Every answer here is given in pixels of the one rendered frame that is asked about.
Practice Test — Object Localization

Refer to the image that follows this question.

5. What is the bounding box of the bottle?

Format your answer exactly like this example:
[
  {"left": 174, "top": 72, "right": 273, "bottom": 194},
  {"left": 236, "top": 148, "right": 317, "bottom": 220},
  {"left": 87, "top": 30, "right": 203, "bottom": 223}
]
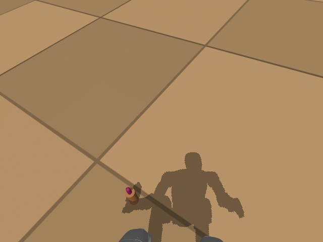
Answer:
[{"left": 125, "top": 187, "right": 139, "bottom": 205}]

